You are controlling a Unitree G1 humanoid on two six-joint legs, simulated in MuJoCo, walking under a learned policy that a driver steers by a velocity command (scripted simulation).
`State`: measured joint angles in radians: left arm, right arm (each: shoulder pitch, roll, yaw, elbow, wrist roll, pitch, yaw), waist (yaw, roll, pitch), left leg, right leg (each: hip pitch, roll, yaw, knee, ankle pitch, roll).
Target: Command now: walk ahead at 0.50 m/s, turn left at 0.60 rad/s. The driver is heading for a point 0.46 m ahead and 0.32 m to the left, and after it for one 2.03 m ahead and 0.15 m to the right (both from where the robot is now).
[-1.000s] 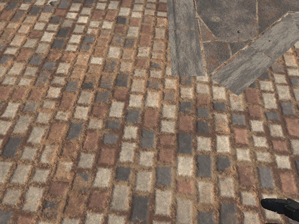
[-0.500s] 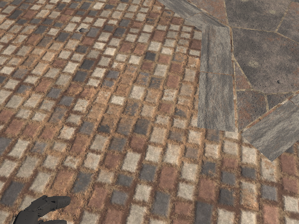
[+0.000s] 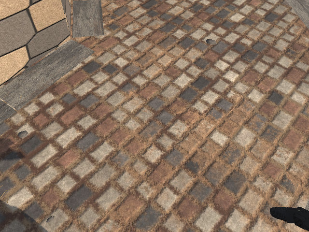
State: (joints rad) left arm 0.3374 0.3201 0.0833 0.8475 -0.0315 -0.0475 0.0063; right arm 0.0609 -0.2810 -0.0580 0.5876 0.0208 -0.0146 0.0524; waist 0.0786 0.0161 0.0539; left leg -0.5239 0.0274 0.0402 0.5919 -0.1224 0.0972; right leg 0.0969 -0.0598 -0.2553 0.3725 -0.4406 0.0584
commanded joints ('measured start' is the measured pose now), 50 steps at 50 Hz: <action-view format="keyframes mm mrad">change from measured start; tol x32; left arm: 1 -23 99 7 -91 40 -5 10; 21 -397 68 -21 -235 27 -69 -47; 27 56 243 44 -135 39 -66 -49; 50 55 7 -20 -171 35 7 11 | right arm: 1 406 -276 -115 41 11 12 -35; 27 448 -73 -7 114 -15 -39 -70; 45 -98 -89 -2 -3 -13 -109 -35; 50 278 -230 -58 60 -29 -116 -59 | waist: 1 -226 113 -257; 23 -148 105 -14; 27 -30 -278 -399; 31 -27 -28 -54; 50 -185 46 -316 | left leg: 1 717 83 -233 -47 21 133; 2 930 296 -844 -234 -277 341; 11 320 112 -357 -375 194 203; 20 384 112 -353 -292 33 118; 25 516 103 -291 -24 529 60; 29 -234 -44 -196 710 -342 -73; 46 130 -49 -142 -119 113 -139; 50 721 228 -376 -159 -19 11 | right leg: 1 -434 -107 28 674 453 -73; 2 -796 105 201 985 -172 -28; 23 -633 31 284 134 403 -82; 25 -396 66 244 97 407 -148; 28 253 -279 1066 -82 52 -392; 46 -262 -79 663 -66 350 -234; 50 -469 78 510 482 124 -132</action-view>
